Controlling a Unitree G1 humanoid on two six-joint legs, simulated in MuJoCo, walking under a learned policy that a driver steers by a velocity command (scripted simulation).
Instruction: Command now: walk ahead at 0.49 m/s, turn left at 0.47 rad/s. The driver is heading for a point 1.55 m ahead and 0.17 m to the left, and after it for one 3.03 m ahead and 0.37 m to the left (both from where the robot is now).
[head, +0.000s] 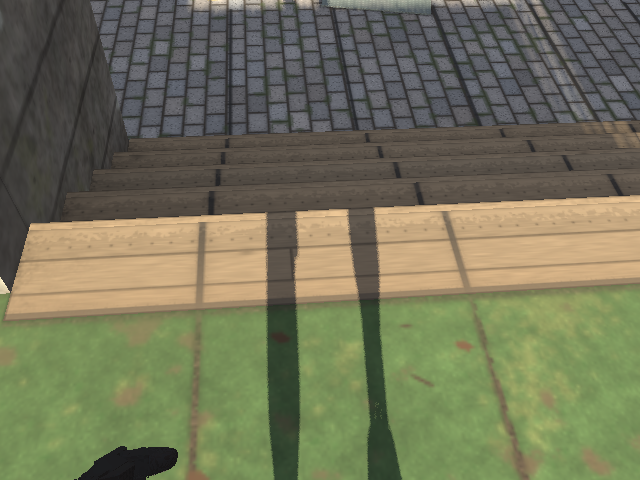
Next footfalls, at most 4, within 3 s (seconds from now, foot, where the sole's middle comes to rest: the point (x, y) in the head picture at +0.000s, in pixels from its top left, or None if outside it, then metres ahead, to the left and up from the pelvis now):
0.24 right None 0.37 -0.10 -0.76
0.72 left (207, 477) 0.49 0.22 -0.76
1.28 right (293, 306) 0.89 0.04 -0.76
1.70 left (219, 245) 1.08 0.24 -0.76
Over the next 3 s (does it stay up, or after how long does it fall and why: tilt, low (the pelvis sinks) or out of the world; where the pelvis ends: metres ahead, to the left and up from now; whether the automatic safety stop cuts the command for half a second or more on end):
stays up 1.54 0.15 -0.32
